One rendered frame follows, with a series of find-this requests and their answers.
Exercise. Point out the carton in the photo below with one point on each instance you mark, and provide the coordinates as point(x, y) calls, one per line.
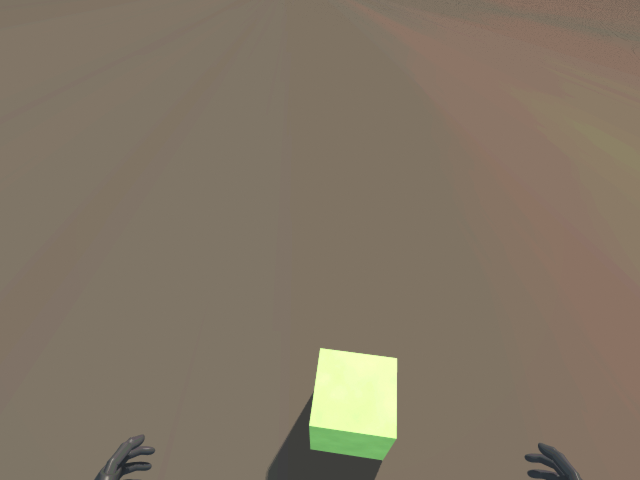
point(354, 408)

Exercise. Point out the robot right hand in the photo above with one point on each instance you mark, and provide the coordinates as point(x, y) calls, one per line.
point(554, 459)

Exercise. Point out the robot left hand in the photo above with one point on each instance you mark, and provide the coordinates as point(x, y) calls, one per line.
point(116, 466)

